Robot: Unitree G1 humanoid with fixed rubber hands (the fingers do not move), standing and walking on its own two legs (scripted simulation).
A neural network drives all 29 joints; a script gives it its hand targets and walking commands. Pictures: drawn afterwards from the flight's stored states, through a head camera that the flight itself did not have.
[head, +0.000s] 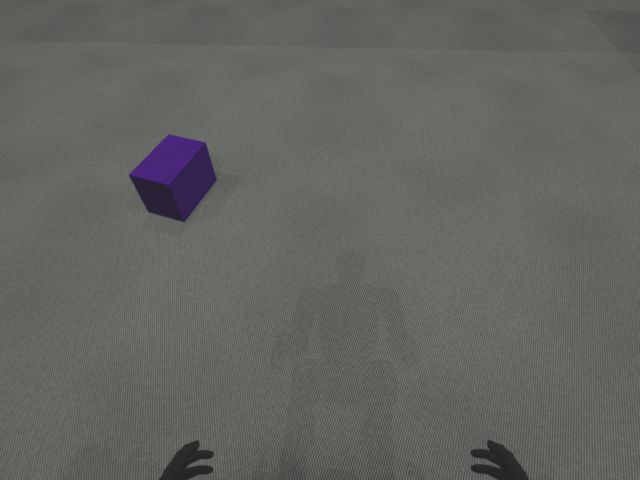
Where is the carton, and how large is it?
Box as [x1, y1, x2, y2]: [129, 134, 216, 221]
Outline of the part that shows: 168,134 129,175 148,211 184,221 216,179 205,142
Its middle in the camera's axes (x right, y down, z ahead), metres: -0.62 -0.26 +1.67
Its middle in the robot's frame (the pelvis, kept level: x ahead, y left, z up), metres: +1.31 +0.68 -0.65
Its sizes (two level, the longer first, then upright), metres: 0.277 0.183 0.214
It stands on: the floor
